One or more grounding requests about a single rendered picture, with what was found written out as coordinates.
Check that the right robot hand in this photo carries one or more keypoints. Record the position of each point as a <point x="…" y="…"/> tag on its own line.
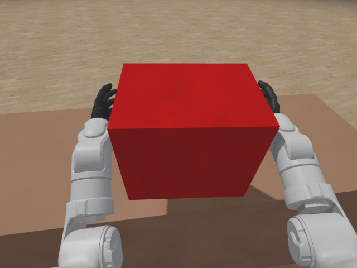
<point x="269" y="96"/>

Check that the robot right forearm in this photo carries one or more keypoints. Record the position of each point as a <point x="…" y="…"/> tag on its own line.
<point x="305" y="188"/>

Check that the robot left forearm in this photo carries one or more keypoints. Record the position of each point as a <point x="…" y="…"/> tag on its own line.
<point x="91" y="174"/>

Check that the pedestal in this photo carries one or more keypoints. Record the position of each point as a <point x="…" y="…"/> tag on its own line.
<point x="216" y="232"/>

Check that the left robot hand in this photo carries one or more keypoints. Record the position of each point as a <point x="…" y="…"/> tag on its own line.
<point x="101" y="104"/>

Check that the carton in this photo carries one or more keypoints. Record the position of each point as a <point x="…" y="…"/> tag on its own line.
<point x="189" y="130"/>

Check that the robot left upper arm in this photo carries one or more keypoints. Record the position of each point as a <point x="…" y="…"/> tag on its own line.
<point x="92" y="247"/>

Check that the robot right upper arm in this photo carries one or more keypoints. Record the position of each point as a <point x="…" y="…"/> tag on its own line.
<point x="323" y="240"/>

